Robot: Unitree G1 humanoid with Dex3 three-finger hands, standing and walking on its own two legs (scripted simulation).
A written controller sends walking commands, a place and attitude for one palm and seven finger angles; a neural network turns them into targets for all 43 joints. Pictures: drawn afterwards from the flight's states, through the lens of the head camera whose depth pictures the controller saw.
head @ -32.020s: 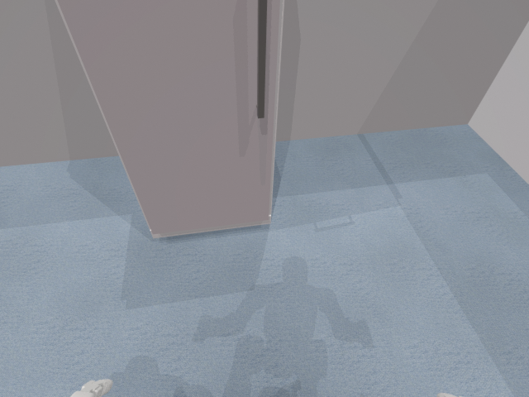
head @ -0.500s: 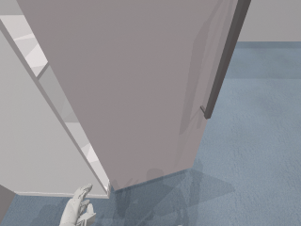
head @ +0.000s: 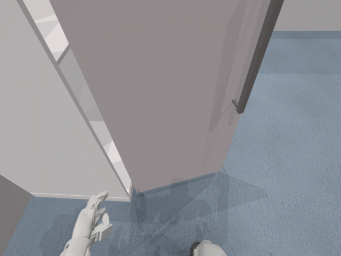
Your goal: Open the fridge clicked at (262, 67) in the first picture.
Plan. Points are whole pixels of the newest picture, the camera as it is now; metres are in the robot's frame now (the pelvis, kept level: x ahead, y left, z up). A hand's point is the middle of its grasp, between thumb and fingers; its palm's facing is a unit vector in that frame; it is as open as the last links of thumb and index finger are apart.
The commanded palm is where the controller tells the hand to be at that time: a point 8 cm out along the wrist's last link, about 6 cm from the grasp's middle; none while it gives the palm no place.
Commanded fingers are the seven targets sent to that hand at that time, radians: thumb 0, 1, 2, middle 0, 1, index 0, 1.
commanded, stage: step back with the hand held close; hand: right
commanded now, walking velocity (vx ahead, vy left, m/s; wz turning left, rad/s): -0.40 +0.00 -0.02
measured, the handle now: (255, 49) +0.60 -0.22 +0.15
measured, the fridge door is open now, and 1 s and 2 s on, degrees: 71 71 71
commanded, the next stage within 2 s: stop stepping back and stand still in 0.20 s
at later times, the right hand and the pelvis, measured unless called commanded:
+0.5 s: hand out of the picture +0.08 -0.28 +0.20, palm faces +0.41 +0.77 -0.48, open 7.4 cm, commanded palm +0.03 -0.32 +0.19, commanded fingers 0.00 -0.90 -0.90 0.20 0.30 0.20 0.30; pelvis -0.11 -0.02 +0.00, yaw +0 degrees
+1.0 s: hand out of the picture +0.03 -0.32 +0.21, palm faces +0.49 +0.74 -0.47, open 7.4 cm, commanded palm -0.02 -0.35 +0.19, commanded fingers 0.00 -0.90 -0.90 0.20 0.30 0.20 0.30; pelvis -0.15 -0.04 +0.01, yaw -3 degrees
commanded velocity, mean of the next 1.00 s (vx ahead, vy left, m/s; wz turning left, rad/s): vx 0.03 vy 0.04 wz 0.00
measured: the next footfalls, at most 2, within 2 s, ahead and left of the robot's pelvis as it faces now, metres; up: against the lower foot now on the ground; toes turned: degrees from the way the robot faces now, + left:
right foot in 0.20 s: +0.02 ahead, -0.14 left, +0.00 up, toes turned -3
left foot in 0.48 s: -0.08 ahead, +0.10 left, +0.00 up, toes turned +3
